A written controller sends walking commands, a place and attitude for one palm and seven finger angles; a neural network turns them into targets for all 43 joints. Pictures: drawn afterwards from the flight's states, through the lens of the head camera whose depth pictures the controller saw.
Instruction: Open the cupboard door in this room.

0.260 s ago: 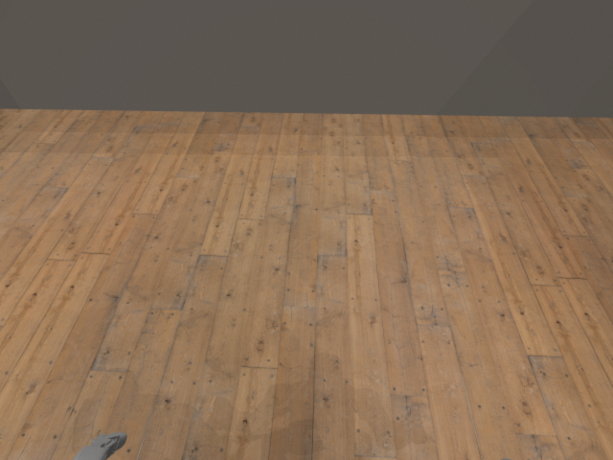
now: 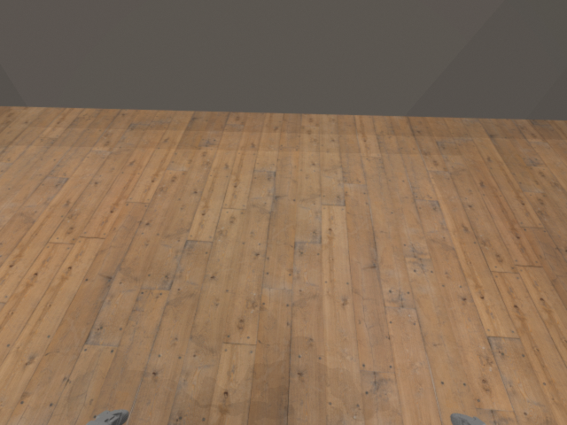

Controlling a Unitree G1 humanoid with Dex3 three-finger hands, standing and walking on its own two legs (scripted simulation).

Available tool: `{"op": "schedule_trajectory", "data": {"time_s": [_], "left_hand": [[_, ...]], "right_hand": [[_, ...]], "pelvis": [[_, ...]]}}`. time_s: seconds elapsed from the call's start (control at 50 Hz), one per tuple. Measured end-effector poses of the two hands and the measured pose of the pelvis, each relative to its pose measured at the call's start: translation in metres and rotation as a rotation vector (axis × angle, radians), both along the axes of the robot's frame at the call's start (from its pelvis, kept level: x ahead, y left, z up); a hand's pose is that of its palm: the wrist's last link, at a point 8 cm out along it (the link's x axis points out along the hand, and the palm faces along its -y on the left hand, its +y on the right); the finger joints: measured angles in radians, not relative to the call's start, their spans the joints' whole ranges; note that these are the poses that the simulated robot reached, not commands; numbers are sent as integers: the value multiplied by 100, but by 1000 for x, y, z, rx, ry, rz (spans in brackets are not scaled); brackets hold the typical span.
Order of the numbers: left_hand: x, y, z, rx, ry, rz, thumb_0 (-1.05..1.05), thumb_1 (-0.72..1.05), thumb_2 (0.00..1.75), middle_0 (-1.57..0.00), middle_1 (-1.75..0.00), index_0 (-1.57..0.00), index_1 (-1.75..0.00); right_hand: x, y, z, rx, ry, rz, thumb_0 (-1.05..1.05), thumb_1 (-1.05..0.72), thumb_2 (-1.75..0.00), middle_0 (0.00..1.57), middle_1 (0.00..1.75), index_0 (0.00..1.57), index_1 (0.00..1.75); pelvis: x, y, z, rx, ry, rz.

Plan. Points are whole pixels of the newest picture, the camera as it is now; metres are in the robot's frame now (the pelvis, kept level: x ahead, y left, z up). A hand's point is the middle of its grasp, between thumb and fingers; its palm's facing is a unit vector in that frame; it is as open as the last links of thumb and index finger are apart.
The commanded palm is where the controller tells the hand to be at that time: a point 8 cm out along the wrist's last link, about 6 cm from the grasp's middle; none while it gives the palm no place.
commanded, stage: stand and wait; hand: left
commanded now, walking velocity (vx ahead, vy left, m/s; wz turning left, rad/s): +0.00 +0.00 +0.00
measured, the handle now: out of the picture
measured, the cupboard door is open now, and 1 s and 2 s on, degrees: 0 0 0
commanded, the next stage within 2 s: turn or walk to find it in 0.64 s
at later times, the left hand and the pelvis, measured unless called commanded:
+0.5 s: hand out of the picture +0.04 +0.24 -0.15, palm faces -0.03 -0.94 -0.34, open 7.4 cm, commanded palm none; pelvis -0.03 -0.01 +0.00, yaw +0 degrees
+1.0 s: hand out of the picture +0.02 +0.21 -0.18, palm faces +0.05 -0.96 -0.26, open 7.4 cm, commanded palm none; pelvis -0.03 +0.00 -0.01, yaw +5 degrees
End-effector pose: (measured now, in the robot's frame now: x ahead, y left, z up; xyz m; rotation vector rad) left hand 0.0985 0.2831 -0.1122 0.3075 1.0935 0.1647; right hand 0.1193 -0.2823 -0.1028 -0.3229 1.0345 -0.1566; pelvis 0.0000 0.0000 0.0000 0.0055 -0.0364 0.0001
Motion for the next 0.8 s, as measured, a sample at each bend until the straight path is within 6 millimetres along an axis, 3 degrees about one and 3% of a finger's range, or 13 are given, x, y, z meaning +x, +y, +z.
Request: {"op": "schedule_trajectory", "data": {"time_s": [0.26,0.42,0.58,0.8], "left_hand": [[-48,2,-5,10,104,33,0,91,90,-20,-30,-20,-30],[-60,3,-4,17,126,38,0,91,90,-20,-30,-20,-30],[-60,-1,-2,16,117,31,0,91,90,-20,-30,-20,-30],[-55,-6,-4,15,102,49,0,91,90,-20,-30,-20,-30]], "right_hand": [[-51,-18,-7,-16,121,-44,1,-90,-89,21,30,20,30],[-77,-23,-10,-16,173,-62,1,-90,-89,21,30,20,30],[-85,-23,-12,-8,183,-68,1,-90,-89,21,30,20,30],[-81,-21,-16,0,191,-53,1,-90,-89,21,30,20,30]], "pelvis": [[-15,-6,3,-3,-10,2],[-23,-9,5,-3,-11,3],[-27,-11,5,-2,-10,2],[-28,-13,3,-2,7,25]]}}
